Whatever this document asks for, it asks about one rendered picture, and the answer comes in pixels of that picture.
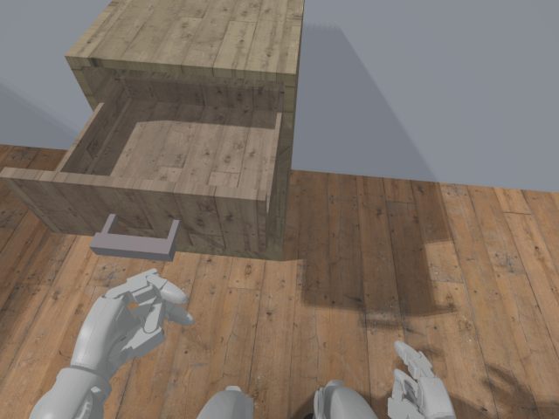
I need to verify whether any handle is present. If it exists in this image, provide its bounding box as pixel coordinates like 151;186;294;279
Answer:
89;214;181;262

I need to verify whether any left robot hand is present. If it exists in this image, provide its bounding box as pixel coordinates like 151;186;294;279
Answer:
71;268;195;381

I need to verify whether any cabinet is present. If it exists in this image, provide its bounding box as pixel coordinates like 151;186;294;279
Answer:
65;0;305;262

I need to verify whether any robot thigh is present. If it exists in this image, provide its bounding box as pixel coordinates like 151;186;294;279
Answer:
314;386;378;419
197;390;253;419

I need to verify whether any left robot thigh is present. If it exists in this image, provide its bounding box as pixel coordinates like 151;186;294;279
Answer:
197;390;253;419

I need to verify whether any drawer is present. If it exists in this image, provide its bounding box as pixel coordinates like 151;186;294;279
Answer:
0;76;285;252

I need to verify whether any right robot thigh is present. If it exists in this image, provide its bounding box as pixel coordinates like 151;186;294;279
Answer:
314;386;378;419

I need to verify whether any right robot hand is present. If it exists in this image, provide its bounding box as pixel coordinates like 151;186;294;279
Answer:
388;340;457;419

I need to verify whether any left robot forearm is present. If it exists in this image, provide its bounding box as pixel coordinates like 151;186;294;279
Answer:
29;366;112;419

